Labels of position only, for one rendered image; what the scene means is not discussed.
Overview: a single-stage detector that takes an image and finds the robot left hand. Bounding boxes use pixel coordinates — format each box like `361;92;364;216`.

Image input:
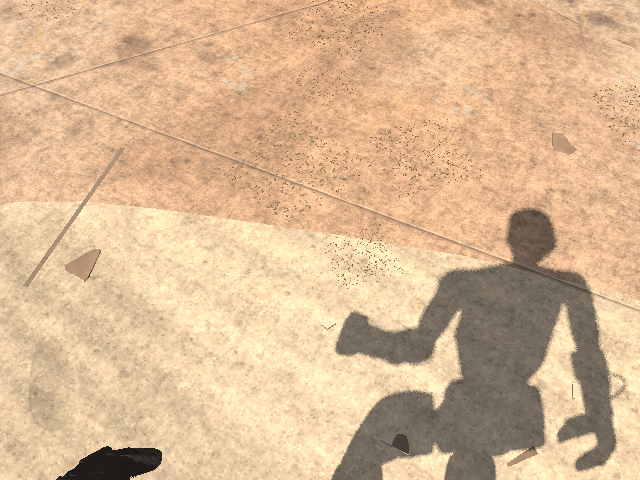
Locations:
56;446;162;480

